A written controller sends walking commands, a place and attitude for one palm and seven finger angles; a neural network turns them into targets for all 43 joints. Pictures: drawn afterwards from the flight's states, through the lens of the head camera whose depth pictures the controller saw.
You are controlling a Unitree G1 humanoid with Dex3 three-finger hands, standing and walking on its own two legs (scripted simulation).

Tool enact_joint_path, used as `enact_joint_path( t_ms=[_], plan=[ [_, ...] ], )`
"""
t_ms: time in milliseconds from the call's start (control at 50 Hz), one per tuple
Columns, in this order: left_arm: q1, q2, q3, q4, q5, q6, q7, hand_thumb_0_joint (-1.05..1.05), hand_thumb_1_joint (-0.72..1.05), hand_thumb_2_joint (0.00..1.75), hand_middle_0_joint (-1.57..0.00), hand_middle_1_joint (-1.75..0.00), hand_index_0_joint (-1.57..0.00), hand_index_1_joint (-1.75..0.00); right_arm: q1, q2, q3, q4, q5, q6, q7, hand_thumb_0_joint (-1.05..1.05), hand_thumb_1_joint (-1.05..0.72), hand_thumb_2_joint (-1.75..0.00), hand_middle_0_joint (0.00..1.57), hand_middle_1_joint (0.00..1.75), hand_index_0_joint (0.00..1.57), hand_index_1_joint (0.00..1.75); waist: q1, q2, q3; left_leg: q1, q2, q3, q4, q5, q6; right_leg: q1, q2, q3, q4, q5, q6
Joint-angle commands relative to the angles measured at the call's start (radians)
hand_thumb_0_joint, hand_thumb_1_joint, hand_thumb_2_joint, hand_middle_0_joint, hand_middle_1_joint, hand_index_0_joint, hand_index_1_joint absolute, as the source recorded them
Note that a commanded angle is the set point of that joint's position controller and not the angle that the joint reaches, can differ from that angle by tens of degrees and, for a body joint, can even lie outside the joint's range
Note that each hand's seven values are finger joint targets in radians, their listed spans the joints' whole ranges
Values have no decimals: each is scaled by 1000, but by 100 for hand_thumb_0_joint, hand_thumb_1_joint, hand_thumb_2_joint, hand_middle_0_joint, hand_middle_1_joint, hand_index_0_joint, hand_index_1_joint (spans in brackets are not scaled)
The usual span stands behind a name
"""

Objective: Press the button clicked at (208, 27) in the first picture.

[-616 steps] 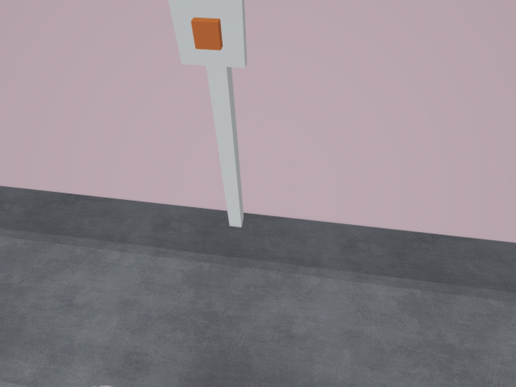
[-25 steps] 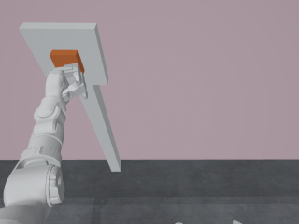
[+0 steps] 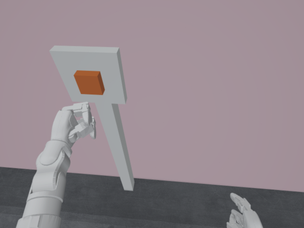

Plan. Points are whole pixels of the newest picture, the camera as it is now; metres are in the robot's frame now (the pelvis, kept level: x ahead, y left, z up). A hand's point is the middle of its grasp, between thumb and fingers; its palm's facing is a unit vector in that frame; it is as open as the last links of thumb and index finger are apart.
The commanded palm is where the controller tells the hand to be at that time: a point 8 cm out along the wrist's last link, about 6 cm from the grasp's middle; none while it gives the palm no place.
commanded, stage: pull the fist back off the button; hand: left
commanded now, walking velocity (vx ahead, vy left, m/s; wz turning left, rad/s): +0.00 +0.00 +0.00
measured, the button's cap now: (90, 82) +0.46 +0.21 +0.16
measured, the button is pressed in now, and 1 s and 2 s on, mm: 0 0 0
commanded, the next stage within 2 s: draw the hand back to the body in 0.12 s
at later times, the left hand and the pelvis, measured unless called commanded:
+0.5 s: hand (79, 133) +0.30 +0.20 +0.14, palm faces +0.03 -1.00 -0.02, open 3.1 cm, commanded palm +0.26 +0.24 +0.14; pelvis -0.01 +0.00 +0.00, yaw -1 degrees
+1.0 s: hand (47, 165) +0.20 +0.22 +0.15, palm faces +0.34 -0.91 -0.26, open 3.1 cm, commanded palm +0.16 +0.27 +0.17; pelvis -0.03 +0.00 +0.01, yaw +0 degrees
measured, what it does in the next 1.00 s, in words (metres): stands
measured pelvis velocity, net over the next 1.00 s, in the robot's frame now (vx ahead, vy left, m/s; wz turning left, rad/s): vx -0.03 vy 0.00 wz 0.01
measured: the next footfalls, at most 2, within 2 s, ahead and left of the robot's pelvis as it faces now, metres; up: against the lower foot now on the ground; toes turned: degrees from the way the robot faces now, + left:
none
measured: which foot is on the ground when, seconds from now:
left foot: down 0.00-1.00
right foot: down 0.00-1.00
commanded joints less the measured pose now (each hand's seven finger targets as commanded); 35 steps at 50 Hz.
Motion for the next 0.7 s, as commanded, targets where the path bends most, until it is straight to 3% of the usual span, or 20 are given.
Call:
enact_joint_path(
  t_ms=[0, 40, 60, 100, 140, 160, 200, 240, 280, 380, 420, 500, 600, 620, 660, 680],
  plan=[
    [-305, 164, 39, -279, -24, -39, 2, 0, 90, 90, -130, -150, -130, -150, -77, -108, -36, -141, -2, -49, -15, 0, -90, -90, 20, 30, 20, 30, -24, -45, -209, 74, -18, -24, -72, 343, 22, 128, 18, 5, -50, 379, -11],
    [-387, 158, 17, -273, -19, -22, 6, 0, 90, 90, -130, -150, -130, -150, -89, -108, -32, -130, -1, -46, -24, 0, -90, -90, 20, 30, 20, 30, -44, -37, -167, 69, -22, -28, -75, 279, 22, 87, 17, 5, -67, 316, -8],
    [-390, 175, 30, -248, -19, -16, 12, 0, 90, 90, -130, -150, -130, -150, -89, -111, -30, -123, -3, -43, -27, 0, -90, -90, 20, 30, 20, 30, -49, -72, -143, 54, -22, -29, -73, 250, 27, 81, 18, 11, -79, 283, -6],
    [-428, 182, 30, -241, -9, -6, 14, 0, 90, 90, -130, -150, -130, -150, -105, -107, -25, -126, -3, -38, -33, 0, -90, -90, 20, 30, 20, 30, -44, -14, -154, 59, -30, -27, -78, 225, 26, 78, 13, 17, -83, 251, -9],
    [-436, 183, 28, -233, -7, -3, 13, 0, 90, 90, -130, -150, -130, -150, -111, -103, -21, -127, -4, -37, -37, 0, -90, -90, 20, 30, 20, 30, -36, 17, -181, 69, -33, -28, -77, 236, 23, 93, 10, 18, -82, 255, -14],
    [-426, 194, 39, -213, -8, -5, 14, 0, 90, 90, -130, -150, -130, -150, -104, -106, -20, -123, -6, -35, -37, 0, -90, -90, 20, 30, 20, 30, -35, -23, -194, 64, -30, -34, -73, 244, 23, 105, 13, 16, -77, 259, -15],
    [-435, 195, 42, -211, -12, -12, 7, 0, 90, 90, -130, -150, -130, -150, -108, -102, -19, -127, -7, -36, -37, 0, -90, -90, 20, 30, 20, 30, -29, 3, -226, 71, -33, -29, -71, 268, 21, 126, 10, 19, -70, 294, -15],
    [-328, 217, 87, -215, -22, -18, -2, 0, 90, 90, -130, -150, -130, -150, -112, -101, -22, -142, -9, -40, -32, 0, -90, -90, 20, 30, 20, 30, 4, -7, -268, 78, -30, -28, -75, 321, 19, 173, 11, 14, -59, 348, -19],
    [-286, 224, 96, -246, -32, -23, -13, 0, 90, 90, -130, -150, -130, -150, -120, -101, -20, -154, -9, -42, -26, 0, -90, -90, 20, 30, 20, 30, 16, -10, -288, 75, -30, -23, -77, 347, 20, 207, 8, 18, -54, 390, -18],
    [-156, 247, 140, -274, -54, 18, -32, 0, 90, 90, -130, -150, -130, -150, -142, -107, -24, -167, 0, -40, -22, 0, -90, -90, 20, 30, 20, 30, 27, -72, -183, 24, -25, -10, -107, 290, 25, 203, 8, 22, -84, 354, -9],
    [-144, 237, 132, -349, -56, 28, -34, 0, 90, 90, -130, -150, -130, -150, -149, -103, -25, -178, 3, -46, -22, 0, -90, -90, 20, 30, 20, 30, 27, -24, -178, 42, -26, -11, -117, 280, 24, 197, 10, 20, -93, 323, -11],
    [-117, 221, 117, -462, -69, 32, -39, 0, 90, 90, -130, -150, -130, -150, -153, -100, -23, -176, 1, -71, -29, 0, -90, -90, 20, 30, 20, 30, 15, 13, -155, 76, -24, -15, -124, 262, 26, 173, 14, 21, -114, 283, -11],
    [-60, 211, 109, -524, -78, 41, -46, 0, 90, 90, -130, -150, -130, -150, -151, -101, -23, -163, 2, -104, -41, 0, -90, -90, 20, 30, 20, 30, 8, -4, -120, 89, -25, -26, -139, 199, 26, 141, 19, 16, -142, 185, -6],
    [-43, 214, 115, -522, -80, 47, -48, 0, 90, 90, -130, -150, -130, -150, -151, -101, -21, -157, 2, -108, -43, 0, -90, -90, 20, 30, 20, 30, 10, 7, -103, 89, -24, -28, -143, 189, 25, 133, 19, 13, -148, 172, -7],
    [9, 232, 138, -520, -85, 63, -53, 0, 90, 90, -130, -150, -130, -150, -153, -107, -22, -153, 1, -113, -44, 0, -90, -90, 20, 30, 20, 30, 19, -32, -94, 78, -23, -30, -145, 179, 27, 143, 22, 15, -156, 149, -6],
    [22, 223, 129, -531, -84, 76, -56, 0, 90, 90, -130, -150, -130, -150, -161, -104, -17, -158, 2, -113, -44, 0, -90, -90, 20, 30, 20, 30, 22, -11, -86, 75, -24, -31, -150, 170, 27, 138, 18, 14, -158, 137, -6]
  ],
)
